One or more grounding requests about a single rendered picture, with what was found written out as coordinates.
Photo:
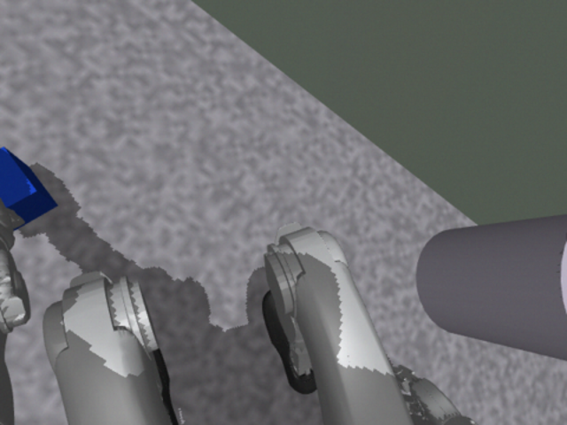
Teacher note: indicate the left robot hand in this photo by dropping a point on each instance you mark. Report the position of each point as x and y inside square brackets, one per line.
[16, 219]

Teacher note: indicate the left robot foot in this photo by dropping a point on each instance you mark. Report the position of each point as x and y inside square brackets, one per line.
[164, 377]

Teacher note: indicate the right robot foot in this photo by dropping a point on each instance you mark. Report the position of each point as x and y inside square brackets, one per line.
[304, 384]

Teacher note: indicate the right robot hand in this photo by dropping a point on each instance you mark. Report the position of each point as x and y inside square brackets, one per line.
[427, 404]

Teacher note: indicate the left robot arm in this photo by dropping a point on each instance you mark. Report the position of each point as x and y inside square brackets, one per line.
[14, 309]

